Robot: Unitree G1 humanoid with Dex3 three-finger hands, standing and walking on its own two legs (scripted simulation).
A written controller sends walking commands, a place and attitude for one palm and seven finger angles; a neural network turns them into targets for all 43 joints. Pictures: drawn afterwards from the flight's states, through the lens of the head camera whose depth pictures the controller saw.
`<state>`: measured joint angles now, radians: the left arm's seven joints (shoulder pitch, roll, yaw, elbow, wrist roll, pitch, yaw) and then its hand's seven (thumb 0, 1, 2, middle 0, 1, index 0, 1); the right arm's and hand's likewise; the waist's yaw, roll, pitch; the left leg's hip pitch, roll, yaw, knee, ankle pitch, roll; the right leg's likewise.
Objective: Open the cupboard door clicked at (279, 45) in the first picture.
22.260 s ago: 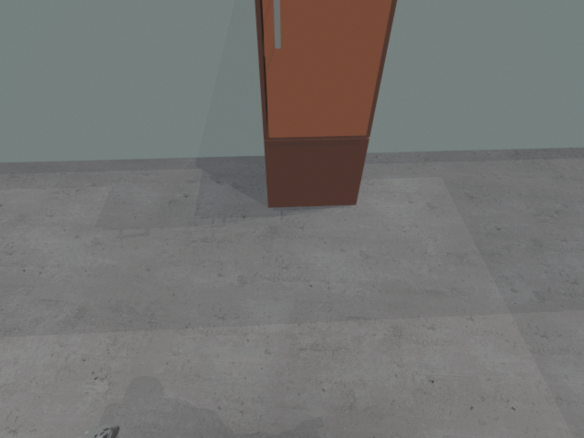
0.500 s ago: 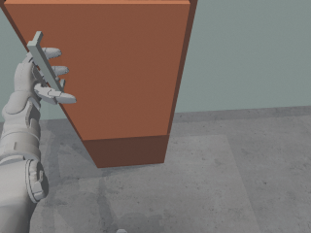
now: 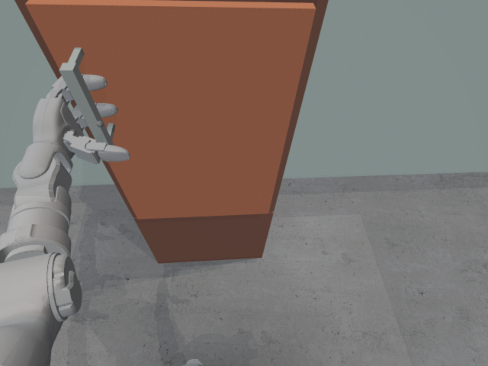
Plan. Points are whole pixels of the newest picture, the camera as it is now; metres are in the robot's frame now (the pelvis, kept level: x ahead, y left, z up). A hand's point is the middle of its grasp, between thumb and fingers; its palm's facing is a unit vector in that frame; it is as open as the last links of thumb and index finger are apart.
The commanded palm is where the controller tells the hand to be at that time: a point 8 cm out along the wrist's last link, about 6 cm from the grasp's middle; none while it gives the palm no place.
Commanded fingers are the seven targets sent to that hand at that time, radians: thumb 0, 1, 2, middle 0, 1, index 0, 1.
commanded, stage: close the thumb around the handle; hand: left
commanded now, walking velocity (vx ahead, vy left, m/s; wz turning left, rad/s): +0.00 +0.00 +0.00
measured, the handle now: (93, 104) +0.51 +0.24 +0.13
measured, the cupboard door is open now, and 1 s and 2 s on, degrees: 0 5 45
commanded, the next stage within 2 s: pull the door open along its arc in 0.58 s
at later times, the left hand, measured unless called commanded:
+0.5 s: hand (98, 125) +0.46 +0.22 +0.13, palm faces +0.01 -1.00 +0.01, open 5.9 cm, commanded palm +0.43 +0.28 +0.13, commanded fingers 0.00 0.90 0.90 -0.40 -1.35 -0.40 -1.35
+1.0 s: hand (102, 142) +0.43 +0.21 +0.13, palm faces +0.02 -1.00 +0.01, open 5.5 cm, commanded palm +0.37 +0.26 +0.13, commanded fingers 0.00 0.90 0.90 -0.40 -1.35 -0.40 -1.35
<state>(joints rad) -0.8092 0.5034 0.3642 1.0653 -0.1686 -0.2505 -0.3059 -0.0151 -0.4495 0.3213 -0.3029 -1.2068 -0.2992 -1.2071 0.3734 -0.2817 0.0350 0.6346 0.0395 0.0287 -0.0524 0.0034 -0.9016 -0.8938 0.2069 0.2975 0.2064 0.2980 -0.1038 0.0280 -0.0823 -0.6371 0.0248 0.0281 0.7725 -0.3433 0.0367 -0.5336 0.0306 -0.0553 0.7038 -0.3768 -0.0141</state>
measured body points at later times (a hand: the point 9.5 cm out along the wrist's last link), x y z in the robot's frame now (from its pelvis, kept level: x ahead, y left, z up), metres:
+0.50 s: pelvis +0.00 +0.00 +0.00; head +0.06 +0.01 +0.45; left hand +0.45 +0.28 +0.13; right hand +0.03 -0.27 -0.11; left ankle +0.02 +0.09 -0.71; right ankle -0.02 -0.11 -0.71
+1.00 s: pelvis +0.00 +0.00 +0.01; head +0.04 +0.00 +0.45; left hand +0.42 +0.26 +0.13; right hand +0.06 -0.26 -0.11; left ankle +0.02 +0.09 -0.71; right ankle -0.02 -0.11 -0.71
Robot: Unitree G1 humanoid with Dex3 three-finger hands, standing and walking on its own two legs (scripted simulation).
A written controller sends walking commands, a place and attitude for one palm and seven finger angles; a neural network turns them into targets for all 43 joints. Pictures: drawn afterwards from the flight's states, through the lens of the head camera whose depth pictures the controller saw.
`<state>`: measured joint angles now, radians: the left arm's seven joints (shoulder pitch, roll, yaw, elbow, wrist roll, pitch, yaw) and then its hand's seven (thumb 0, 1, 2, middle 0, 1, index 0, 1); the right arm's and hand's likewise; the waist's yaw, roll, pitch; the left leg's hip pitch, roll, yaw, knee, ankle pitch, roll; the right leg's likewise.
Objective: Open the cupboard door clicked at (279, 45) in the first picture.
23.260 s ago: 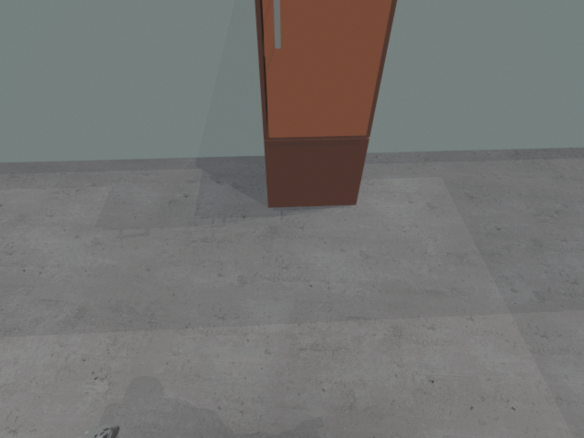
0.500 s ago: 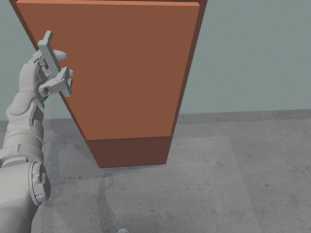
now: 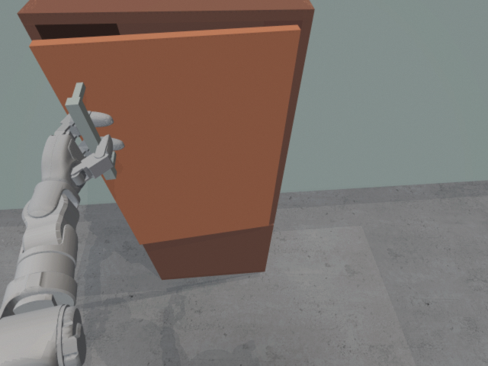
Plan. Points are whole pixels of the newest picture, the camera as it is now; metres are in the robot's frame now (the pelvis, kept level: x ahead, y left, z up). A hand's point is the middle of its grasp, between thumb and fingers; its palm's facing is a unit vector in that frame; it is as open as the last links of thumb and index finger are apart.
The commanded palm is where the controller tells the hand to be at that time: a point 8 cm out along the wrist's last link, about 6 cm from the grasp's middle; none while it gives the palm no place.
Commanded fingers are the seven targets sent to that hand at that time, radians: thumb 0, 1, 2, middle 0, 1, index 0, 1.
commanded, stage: pull the door open along its arc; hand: left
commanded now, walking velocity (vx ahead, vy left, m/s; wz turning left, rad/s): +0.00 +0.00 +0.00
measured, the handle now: (96, 135) +0.47 +0.25 +0.13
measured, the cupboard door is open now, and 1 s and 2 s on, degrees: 5 45 47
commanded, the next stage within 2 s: open thumb and fingers to let go in 0.66 s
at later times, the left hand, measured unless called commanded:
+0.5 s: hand (152, 233) +0.28 +0.12 +0.13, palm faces +0.43 -0.90 +0.06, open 5.9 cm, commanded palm +0.20 +0.16 +0.12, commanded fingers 0.00 0.90 0.90 -0.40 -1.35 -0.40 -1.35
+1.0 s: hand (192, 258) +0.24 +0.07 +0.13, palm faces +0.44 -0.90 +0.03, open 6.9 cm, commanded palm +0.19 +0.11 +0.12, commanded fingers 0.00 -0.01 0.51 -0.34 -1.25 -0.34 -1.25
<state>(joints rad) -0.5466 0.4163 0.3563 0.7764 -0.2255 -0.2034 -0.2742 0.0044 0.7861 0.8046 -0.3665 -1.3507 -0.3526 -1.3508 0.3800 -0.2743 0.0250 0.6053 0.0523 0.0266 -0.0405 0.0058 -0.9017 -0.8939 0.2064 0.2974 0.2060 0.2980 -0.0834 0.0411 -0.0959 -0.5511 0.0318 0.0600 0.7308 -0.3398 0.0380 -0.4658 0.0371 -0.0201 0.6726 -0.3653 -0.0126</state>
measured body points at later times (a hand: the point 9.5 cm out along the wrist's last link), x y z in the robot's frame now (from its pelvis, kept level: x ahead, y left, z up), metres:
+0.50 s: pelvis +0.01 -0.02 +0.01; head -0.01 -0.04 +0.46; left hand +0.25 +0.17 +0.13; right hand +0.23 -0.20 -0.06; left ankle +0.01 +0.09 -0.72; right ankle -0.02 -0.12 -0.72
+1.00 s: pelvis +0.00 -0.05 +0.01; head -0.03 -0.08 +0.46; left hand +0.21 +0.11 +0.13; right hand +0.20 -0.25 -0.08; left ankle +0.01 +0.09 -0.72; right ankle -0.02 -0.12 -0.72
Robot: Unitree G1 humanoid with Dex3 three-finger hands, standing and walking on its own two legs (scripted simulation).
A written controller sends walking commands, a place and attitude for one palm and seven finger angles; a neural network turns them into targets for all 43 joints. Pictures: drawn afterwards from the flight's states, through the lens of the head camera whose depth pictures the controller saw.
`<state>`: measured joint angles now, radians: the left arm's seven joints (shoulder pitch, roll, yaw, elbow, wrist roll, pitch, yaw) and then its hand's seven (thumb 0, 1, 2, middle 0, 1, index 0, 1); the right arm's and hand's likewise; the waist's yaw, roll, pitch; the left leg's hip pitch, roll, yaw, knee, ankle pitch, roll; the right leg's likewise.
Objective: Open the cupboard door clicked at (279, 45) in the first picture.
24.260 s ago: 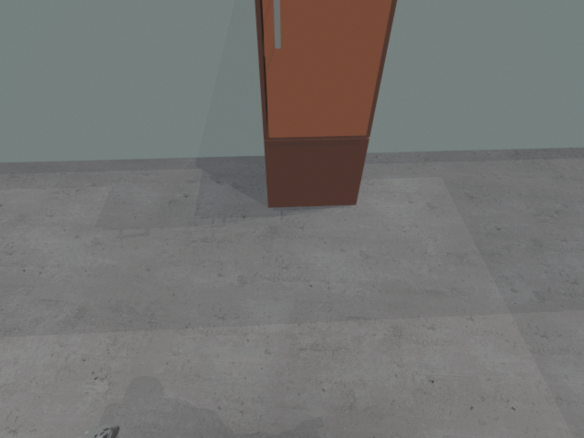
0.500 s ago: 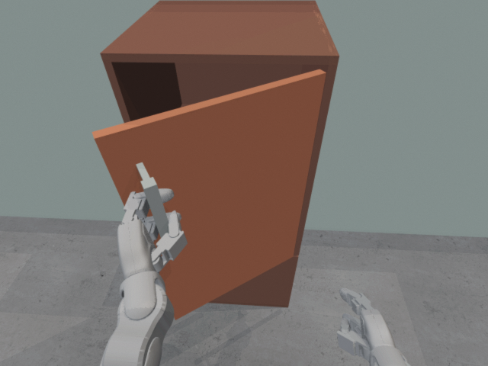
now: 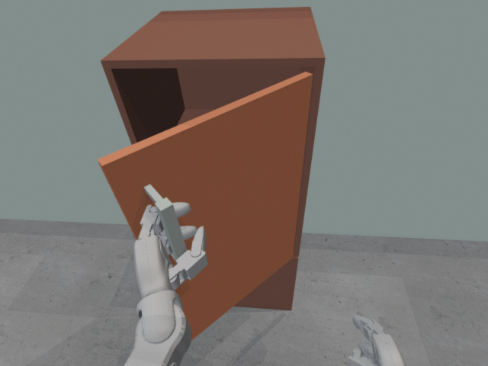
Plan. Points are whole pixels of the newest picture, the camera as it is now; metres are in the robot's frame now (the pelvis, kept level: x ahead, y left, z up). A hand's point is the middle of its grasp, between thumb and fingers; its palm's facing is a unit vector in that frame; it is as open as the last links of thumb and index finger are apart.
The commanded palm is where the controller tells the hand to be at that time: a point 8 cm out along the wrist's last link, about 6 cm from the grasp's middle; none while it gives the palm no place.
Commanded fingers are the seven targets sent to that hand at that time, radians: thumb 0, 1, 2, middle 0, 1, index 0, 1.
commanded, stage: open thumb and fingers to let go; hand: left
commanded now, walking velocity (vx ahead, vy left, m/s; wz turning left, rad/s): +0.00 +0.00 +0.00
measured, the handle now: (170, 233) +0.28 +0.14 +0.12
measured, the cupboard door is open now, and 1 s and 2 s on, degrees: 45 47 47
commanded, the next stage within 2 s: slide the hand sideways off the handle in 0.58 s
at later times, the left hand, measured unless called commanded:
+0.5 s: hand (190, 249) +0.26 +0.10 +0.12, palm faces +0.31 -0.95 +0.02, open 14.7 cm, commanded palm +0.21 +0.14 +0.11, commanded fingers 0.00 -0.50 0.30 -0.17 -0.40 -0.17 -0.40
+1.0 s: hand (190, 275) +0.21 +0.09 +0.12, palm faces -0.11 -0.99 +0.02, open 16.3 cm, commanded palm +0.19 +0.14 +0.11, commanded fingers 0.00 -0.50 0.30 -0.15 -0.30 -0.15 -0.30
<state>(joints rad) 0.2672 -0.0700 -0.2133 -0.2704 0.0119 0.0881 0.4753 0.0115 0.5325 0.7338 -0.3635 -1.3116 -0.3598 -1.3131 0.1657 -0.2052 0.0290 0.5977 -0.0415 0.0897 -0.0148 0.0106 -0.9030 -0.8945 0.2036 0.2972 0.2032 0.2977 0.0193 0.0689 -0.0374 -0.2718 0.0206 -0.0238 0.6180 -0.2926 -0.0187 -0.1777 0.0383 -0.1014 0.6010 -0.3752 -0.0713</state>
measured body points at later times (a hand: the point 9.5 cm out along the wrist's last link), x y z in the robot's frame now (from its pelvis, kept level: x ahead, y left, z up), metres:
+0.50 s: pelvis -0.01 +0.03 +0.00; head -0.04 +0.01 +0.45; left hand +0.23 +0.15 +0.12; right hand +0.20 -0.17 -0.08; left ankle +0.03 +0.14 -0.73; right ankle -0.02 -0.07 -0.73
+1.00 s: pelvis -0.02 +0.04 +0.00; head -0.05 +0.03 +0.45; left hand +0.21 +0.15 +0.12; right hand +0.16 -0.16 -0.08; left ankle +0.03 +0.14 -0.73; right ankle -0.02 -0.07 -0.73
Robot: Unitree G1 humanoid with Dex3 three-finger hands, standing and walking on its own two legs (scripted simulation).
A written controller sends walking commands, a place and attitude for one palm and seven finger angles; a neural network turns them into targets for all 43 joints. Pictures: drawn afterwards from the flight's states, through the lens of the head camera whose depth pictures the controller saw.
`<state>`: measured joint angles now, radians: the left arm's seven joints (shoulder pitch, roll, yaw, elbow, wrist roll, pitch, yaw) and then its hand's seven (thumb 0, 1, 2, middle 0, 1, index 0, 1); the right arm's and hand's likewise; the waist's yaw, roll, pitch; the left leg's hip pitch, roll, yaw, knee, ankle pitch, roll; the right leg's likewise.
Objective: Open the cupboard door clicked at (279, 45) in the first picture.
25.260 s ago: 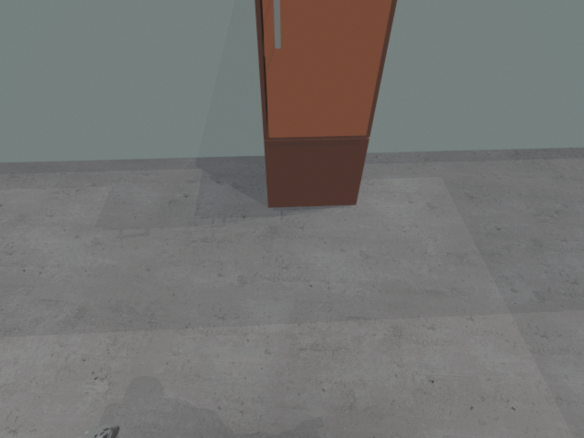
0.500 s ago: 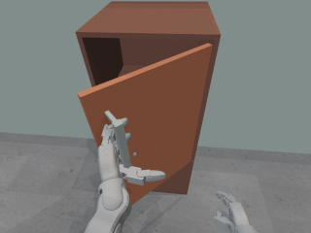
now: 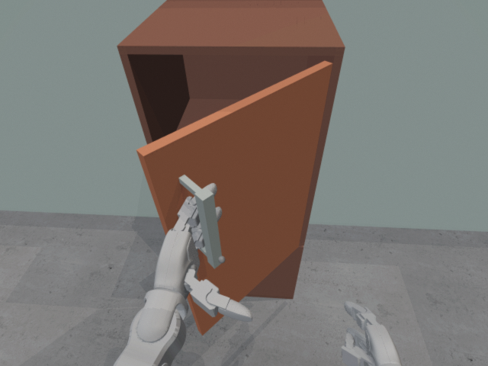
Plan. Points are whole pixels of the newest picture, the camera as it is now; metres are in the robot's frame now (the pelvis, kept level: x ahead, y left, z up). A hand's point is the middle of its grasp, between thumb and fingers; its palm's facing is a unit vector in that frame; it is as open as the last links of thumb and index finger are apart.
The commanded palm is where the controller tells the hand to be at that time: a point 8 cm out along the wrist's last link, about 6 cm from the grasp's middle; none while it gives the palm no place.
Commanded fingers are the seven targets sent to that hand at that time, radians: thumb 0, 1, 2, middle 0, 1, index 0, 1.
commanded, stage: slide the hand sideways off the handle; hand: left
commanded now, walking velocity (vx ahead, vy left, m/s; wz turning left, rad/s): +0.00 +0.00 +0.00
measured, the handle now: (202, 224) +0.30 +0.09 +0.12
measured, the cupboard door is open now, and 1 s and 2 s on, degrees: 47 47 47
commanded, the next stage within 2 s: draw the hand back to the body in 0.88 s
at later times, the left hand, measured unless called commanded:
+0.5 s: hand (192, 283) +0.20 +0.09 +0.12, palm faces -0.03 -1.00 -0.02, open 16.2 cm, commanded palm +0.16 +0.15 +0.12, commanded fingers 0.00 -0.50 0.30 -0.15 -0.30 -0.15 -0.30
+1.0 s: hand (151, 306) +0.17 +0.14 +0.11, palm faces +0.01 -1.00 -0.04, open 16.3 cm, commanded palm +0.14 +0.19 +0.12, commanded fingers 0.00 -0.50 0.30 -0.15 -0.30 -0.15 -0.30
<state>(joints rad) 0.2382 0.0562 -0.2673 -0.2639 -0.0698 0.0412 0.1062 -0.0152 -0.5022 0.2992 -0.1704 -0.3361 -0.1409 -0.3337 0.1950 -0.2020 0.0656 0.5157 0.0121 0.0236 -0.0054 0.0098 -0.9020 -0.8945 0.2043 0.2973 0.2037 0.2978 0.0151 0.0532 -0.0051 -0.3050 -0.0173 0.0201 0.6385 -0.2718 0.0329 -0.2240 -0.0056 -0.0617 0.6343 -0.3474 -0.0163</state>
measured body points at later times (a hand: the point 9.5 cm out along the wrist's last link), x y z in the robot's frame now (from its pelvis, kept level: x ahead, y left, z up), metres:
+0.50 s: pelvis +0.02 -0.02 +0.00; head +0.00 -0.04 +0.45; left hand +0.20 +0.14 +0.12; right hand +0.22 -0.23 -0.06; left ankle +0.05 +0.10 -0.72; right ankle +0.00 -0.11 -0.72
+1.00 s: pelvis +0.02 -0.02 -0.01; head +0.01 -0.04 +0.44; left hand +0.17 +0.19 +0.11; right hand +0.22 -0.24 -0.07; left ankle +0.05 +0.10 -0.72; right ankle +0.00 -0.11 -0.72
